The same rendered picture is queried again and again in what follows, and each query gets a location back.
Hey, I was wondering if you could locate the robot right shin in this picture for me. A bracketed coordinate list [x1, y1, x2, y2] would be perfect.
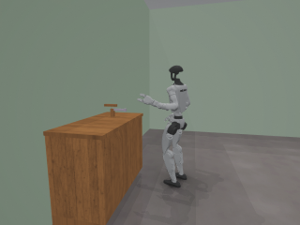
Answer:
[172, 147, 184, 175]

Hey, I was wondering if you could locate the humanoid robot torso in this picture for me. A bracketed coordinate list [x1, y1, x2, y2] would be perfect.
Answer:
[169, 83, 187, 130]

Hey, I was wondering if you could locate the robot right hand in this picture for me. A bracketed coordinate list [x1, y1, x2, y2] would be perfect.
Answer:
[164, 113, 174, 125]

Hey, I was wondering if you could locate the tap lever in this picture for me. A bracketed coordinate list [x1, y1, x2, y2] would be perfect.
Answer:
[113, 108, 127, 112]

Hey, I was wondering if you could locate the robot left forearm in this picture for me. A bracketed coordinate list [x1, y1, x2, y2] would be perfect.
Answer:
[151, 100, 177, 111]

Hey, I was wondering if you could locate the robot left hand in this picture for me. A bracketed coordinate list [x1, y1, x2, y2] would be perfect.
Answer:
[137, 93, 153, 105]

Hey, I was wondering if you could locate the robot left upper arm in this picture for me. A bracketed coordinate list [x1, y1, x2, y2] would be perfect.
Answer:
[167, 85, 179, 112]

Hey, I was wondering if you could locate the robot right upper arm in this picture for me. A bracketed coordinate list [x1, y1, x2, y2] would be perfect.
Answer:
[185, 84, 190, 107]

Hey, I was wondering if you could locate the counter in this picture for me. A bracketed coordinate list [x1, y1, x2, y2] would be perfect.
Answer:
[43, 104, 143, 225]

